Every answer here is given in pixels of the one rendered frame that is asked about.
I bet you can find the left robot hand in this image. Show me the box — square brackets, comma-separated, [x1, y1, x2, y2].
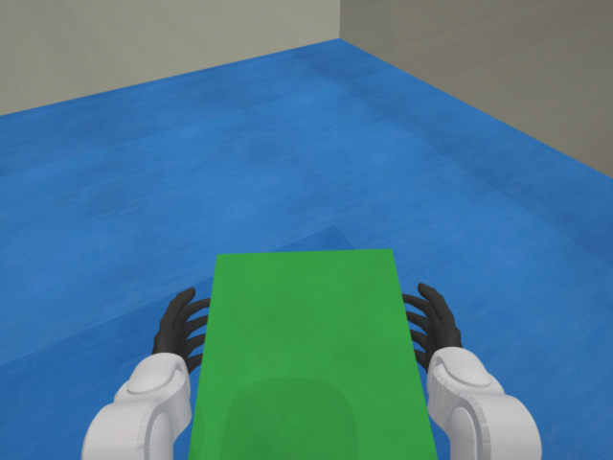
[151, 287, 211, 374]

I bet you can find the right robot hand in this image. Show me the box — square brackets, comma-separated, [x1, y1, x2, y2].
[401, 283, 463, 374]

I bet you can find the robot left forearm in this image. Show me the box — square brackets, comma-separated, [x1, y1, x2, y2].
[81, 353, 192, 460]

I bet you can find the carton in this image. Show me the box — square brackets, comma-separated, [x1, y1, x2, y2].
[188, 248, 438, 460]

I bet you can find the robot right forearm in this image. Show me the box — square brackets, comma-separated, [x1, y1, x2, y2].
[426, 347, 542, 460]

